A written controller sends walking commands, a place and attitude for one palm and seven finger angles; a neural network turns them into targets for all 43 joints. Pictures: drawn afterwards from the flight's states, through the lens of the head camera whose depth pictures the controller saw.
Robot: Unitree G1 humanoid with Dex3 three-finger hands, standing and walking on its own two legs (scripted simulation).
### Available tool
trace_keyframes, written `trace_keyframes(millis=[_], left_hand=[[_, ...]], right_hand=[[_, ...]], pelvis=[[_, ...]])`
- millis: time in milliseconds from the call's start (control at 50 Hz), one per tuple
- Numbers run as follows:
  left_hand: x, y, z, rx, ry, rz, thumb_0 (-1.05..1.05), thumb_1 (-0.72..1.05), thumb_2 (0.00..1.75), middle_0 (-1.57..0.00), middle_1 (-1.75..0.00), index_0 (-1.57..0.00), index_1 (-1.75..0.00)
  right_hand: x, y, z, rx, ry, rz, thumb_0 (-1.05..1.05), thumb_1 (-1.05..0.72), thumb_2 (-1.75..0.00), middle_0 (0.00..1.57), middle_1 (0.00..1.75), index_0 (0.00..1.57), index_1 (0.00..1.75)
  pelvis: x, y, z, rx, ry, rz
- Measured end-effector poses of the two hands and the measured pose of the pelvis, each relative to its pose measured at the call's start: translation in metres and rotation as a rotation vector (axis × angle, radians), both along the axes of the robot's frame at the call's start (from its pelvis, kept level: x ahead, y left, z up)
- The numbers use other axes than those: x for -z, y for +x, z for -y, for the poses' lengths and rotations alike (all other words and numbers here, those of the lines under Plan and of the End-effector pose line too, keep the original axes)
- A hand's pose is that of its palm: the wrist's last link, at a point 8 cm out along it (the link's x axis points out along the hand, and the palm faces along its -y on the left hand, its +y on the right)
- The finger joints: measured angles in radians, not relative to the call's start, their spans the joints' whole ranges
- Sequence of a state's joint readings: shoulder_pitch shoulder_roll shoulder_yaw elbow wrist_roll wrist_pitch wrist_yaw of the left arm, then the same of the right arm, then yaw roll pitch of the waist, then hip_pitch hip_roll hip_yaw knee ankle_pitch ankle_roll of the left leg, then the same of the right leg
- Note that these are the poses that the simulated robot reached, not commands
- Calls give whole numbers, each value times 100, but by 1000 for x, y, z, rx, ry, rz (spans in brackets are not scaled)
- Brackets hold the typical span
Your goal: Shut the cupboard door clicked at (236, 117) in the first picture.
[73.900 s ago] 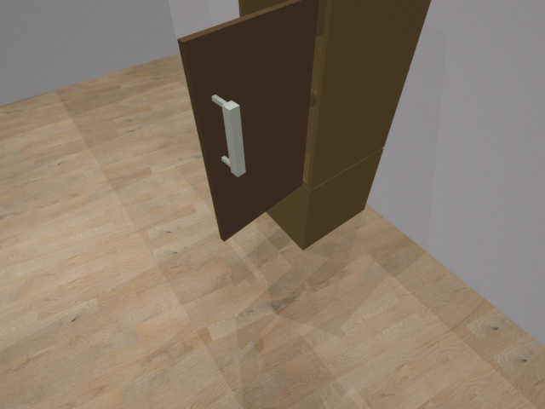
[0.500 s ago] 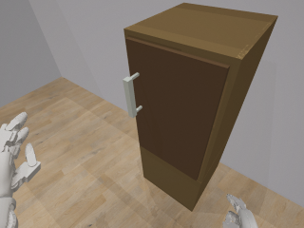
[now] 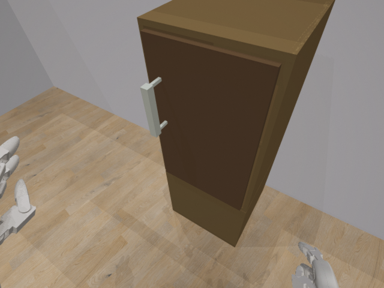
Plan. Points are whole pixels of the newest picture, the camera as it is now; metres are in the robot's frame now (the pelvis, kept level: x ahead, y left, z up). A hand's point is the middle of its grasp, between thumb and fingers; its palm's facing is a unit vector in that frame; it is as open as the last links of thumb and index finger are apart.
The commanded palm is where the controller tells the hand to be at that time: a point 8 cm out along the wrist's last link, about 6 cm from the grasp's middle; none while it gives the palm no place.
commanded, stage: step back with the hand held close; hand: left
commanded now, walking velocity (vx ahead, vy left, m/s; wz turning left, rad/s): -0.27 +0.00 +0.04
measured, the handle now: (156, 108) +0.59 +0.15 +0.04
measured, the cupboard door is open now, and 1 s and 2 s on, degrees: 0 0 0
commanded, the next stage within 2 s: stop stepping back and stand still in 1.16 s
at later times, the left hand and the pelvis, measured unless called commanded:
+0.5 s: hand out of the picture +0.13 +0.28 +0.16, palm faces +0.49 -0.75 -0.46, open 7.5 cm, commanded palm +0.07 +0.31 +0.18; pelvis -0.06 +0.01 -0.02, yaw +1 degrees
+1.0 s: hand out of the picture +0.10 +0.26 +0.16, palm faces +0.40 -0.80 -0.45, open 7.5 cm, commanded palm +0.03 +0.29 +0.18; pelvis -0.11 -0.01 -0.01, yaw -1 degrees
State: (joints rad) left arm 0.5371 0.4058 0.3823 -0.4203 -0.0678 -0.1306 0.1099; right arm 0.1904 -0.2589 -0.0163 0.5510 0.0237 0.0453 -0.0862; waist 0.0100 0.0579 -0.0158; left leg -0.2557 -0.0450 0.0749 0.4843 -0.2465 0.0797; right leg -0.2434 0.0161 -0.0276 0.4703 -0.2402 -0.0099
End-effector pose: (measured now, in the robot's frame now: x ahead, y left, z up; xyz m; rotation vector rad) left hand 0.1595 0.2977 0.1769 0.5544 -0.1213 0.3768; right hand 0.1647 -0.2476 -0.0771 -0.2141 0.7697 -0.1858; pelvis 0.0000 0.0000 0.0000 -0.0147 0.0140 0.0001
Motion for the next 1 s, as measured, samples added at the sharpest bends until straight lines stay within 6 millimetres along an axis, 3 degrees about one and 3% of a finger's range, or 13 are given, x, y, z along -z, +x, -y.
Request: trace_keyframes(millis=[120, 400, 660, 840, 920, 1000], left_hand=[[-7, -16, -6, 15, 37, 43, 2, 88, 90, -22, -30, -21, -30], [2, -62, -18, -26, 38, 139, 2, 88, 90, -22, -30, -21, -30], [1, -78, -13, 23, 46, 217, 2, 88, 90, -21, -30, -21, -30], [-7, -91, -26, 13, 98, 214, 2, 88, 90, -22, -30, -21, -30], [-5, -97, -19, 19, 63, 208, 2, 88, 90, -21, -30, -21, -30], [-1, -100, 4, 84, 33, 180, 2, 89, 90, -21, -30, -21, -30]], right_hand=[[-2, -19, -4, 9, -7, 11, 1, -91, -90, 20, 30, 20, 30], [5, -65, -16, -36, -43, 0, 1, -91, -90, 20, 30, 20, 30], [7, -83, -15, -52, -58, -7, 1, -90, -90, 20, 30, 20, 30], [2, -89, -21, -59, -74, -7, 1, -90, -90, 20, 30, 20, 30], [-1, -88, -24, -93, -60, -3, 1, -90, -90, 20, 30, 20, 30], [-2, -92, -22, -117, -35, 24, 1, -90, -90, 20, 30, 20, 30]], pelvis=[[3, -16, -4, 6, -1, 0], [13, -52, -9, -24, -14, 11], [18, -72, -9, -31, -30, 0], [14, -78, -9, -47, -55, -30], [9, -88, -3, -20, -50, -72], [8, -112, 7, 9, -38, -86]])
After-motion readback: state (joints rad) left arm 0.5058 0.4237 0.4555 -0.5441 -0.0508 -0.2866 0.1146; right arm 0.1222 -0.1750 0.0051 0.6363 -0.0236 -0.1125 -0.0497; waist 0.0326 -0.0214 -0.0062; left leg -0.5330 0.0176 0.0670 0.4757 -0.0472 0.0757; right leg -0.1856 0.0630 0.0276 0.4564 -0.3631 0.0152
